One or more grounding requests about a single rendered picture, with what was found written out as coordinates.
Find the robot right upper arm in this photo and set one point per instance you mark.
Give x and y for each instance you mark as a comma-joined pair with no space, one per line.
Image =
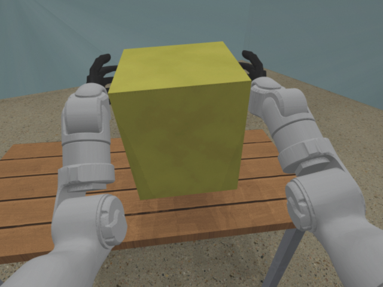
329,205

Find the right robot forearm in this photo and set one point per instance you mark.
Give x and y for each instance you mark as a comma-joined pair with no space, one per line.
302,148

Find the carton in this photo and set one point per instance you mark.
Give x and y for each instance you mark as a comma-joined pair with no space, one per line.
181,111

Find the robot left upper arm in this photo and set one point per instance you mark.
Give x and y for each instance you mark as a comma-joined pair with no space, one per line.
85,229

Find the left robot forearm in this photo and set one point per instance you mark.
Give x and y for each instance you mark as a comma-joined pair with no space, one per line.
86,140

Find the right robot hand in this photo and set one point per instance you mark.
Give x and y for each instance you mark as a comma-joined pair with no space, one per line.
256,68

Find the left robot hand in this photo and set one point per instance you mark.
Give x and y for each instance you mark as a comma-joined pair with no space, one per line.
97,72

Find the table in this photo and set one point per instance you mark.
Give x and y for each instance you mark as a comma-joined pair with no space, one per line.
28,188

